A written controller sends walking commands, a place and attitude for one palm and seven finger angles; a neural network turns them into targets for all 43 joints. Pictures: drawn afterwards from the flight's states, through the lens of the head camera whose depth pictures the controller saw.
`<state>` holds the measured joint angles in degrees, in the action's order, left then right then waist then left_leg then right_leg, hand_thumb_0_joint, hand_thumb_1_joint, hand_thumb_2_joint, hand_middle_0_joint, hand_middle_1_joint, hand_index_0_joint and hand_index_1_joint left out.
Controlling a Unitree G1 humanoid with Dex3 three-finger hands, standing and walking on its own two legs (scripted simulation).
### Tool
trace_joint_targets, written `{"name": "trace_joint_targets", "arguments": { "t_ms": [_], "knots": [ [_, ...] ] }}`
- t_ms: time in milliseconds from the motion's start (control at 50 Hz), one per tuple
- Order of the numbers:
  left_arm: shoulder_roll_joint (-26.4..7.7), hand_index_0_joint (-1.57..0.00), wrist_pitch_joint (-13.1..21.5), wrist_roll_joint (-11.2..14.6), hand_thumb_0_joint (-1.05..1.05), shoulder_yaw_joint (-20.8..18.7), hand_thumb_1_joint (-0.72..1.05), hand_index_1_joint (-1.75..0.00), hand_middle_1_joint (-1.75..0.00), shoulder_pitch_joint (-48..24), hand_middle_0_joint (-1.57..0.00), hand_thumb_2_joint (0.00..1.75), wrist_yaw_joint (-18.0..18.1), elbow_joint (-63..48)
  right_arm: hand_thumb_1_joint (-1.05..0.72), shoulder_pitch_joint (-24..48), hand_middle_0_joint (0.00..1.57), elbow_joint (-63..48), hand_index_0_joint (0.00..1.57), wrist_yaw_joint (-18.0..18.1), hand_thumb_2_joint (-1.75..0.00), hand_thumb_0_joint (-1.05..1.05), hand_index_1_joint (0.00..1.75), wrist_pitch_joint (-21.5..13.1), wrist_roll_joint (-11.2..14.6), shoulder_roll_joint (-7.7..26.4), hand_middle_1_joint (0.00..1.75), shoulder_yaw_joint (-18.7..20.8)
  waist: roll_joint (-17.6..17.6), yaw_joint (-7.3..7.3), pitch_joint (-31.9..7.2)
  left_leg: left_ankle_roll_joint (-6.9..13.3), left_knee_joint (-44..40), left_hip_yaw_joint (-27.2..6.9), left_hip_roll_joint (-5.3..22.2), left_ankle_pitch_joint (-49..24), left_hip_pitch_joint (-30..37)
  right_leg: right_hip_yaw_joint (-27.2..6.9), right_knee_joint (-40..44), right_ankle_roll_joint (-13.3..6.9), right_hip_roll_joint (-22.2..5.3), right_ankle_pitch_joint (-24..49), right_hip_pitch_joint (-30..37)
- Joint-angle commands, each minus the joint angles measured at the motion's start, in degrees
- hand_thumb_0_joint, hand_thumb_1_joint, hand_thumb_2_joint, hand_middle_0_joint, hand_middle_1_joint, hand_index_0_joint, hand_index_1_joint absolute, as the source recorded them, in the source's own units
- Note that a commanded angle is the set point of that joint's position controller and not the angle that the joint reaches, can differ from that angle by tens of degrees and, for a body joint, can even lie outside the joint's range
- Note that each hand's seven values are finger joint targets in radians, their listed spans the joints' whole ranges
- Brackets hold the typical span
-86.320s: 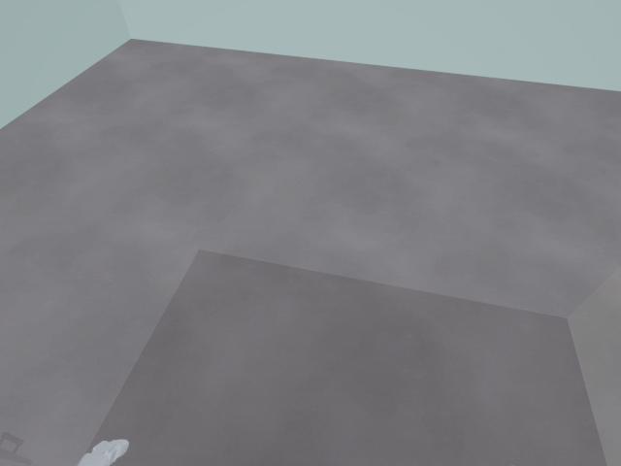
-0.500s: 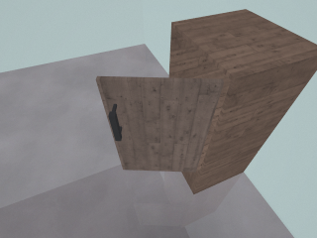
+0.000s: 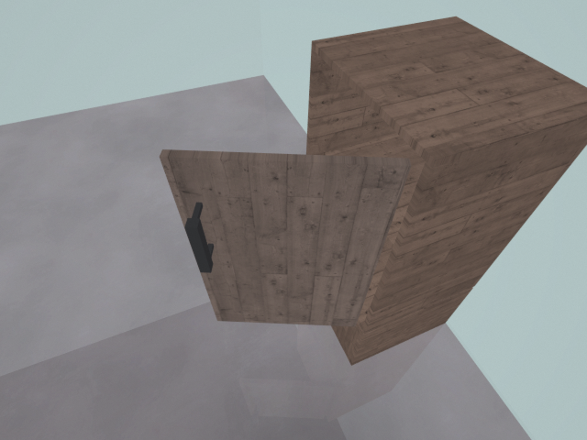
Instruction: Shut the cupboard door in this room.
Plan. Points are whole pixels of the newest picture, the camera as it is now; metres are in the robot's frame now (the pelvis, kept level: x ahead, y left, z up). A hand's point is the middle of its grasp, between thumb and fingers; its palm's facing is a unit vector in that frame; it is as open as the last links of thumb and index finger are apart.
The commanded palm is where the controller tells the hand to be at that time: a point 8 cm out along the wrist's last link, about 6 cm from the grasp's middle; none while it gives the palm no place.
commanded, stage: come to a stop and stand still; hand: left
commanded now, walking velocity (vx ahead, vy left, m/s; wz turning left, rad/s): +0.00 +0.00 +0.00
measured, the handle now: (202, 238) +0.45 +0.20 -0.05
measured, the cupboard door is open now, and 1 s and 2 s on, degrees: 65 65 65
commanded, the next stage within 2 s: look again from close up in 0.30 s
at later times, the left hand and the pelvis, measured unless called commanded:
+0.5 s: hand out of the picture +0.01 +0.17 -0.18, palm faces +0.03 -0.98 -0.19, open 7.3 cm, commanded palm none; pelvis +0.01 +0.00 +0.00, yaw +0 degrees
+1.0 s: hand out of the picture -0.01 +0.16 -0.18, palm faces +0.04 -0.98 -0.17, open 7.4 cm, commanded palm none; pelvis +0.00 -0.01 +0.00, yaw +0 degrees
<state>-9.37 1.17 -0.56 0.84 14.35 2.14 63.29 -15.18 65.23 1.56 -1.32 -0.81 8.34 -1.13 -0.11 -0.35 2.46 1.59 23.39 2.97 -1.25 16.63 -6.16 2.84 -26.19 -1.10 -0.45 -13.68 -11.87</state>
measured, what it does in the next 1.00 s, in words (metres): stands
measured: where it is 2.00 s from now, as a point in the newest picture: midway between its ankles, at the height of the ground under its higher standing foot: outside the picture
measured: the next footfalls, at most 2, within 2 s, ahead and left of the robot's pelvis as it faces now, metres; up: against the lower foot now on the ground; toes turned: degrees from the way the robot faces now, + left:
none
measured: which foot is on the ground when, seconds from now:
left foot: down 0.00-1.00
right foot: down 0.00-1.00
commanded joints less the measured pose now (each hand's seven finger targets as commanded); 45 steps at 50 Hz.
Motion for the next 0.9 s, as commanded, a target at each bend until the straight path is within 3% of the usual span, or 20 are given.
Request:
{"name": "trace_joint_targets", "arguments": {
  "t_ms": [0,280,660,880],
  "knots": [
    [-5.3,-0.20,0.7,0.1,0.00,-0.9,0.90,-0.30,-0.30,3.4,-0.20,0.90,0.1,-1.8,-0.90,-3.7,0.20,-1.1,0.20,0.5,-0.90,0.00,0.30,-1.0,0.2,5.5,0.30,1.0,-0.4,0.15,-0.5,0.4,-3.9,-5.4,7.0,-14.9,-3.1,-6.1,2.6,-1.8,-6.4,16.3,4.2],
    [-5.5,-0.20,0.6,0.0,0.00,-1.1,0.90,-0.30,-0.30,3.3,-0.20,0.90,0.1,-1.7,-0.90,-3.2,0.20,-0.7,0.20,0.7,-0.90,0.00,0.30,-0.8,0.2,5.6,0.30,1.0,-0.1,-0.07,-0.1,0.2,-4.2,-5.3,7.1,-15.3,-2.3,-5.9,3.5,-1.9,-6.5,17.0,5.1],
    [-4.4,-0.20,0.3,0.1,0.00,-1.0,0.90,-0.30,-0.30,4.6,-0.20,0.90,0.1,-1.3,-0.90,-4.4,0.20,-0.2,0.20,0.9,-0.90,0.00,0.30,-0.8,0.3,4.5,0.30,0.9,0.7,-0.25,1.1,0.5,-5.3,-5.7,7.1,-12.9,-2.8,-5.6,4.6,-1.9,-6.1,12.4,4.6],
    [-3.7,-0.20,0.4,0.0,0.00,-1.0,0.90,-0.30,-0.30,5.6,-0.20,0.90,0.1,-0.9,-0.90,-5.4,0.20,0.0,0.20,1.0,-0.90,0.00,0.30,-0.8,0.3,3.8,0.30,0.9,-0.4,-0.26,2.0,0.4,-5.0,-5.6,6.8,-12.0,-3.6,-5.7,4.7,-2.0,-6.1,12.5,4.1]
  ]
}}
